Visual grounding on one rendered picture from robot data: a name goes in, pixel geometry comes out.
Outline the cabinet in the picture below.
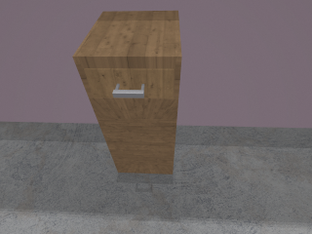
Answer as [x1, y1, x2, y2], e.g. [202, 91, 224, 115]
[72, 11, 182, 175]

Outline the drawer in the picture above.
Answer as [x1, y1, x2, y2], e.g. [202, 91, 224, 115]
[84, 68, 175, 98]

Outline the handle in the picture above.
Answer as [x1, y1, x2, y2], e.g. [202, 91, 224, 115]
[112, 83, 145, 98]

